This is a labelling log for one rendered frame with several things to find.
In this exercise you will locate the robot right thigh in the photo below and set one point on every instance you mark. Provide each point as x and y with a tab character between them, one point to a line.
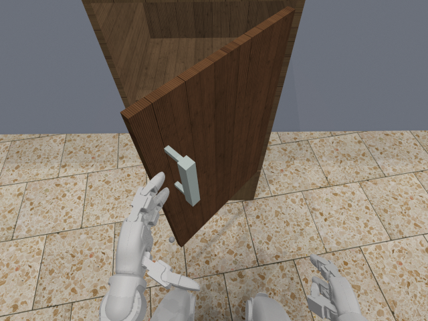
264	309

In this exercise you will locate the robot thigh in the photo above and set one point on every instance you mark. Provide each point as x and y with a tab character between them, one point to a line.
264	309
177	305

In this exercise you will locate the robot left thigh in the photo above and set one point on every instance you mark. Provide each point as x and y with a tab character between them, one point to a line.
177	305

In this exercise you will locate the cupboard door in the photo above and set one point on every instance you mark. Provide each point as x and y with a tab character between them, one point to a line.
217	113

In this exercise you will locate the right robot hand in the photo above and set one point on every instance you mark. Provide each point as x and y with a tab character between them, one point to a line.
338	296

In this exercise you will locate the robot left forearm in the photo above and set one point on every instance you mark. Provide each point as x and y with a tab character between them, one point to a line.
125	300

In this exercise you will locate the left robot hand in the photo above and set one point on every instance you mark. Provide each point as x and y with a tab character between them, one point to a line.
135	236

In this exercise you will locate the handle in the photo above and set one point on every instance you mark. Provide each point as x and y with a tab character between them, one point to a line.
188	174

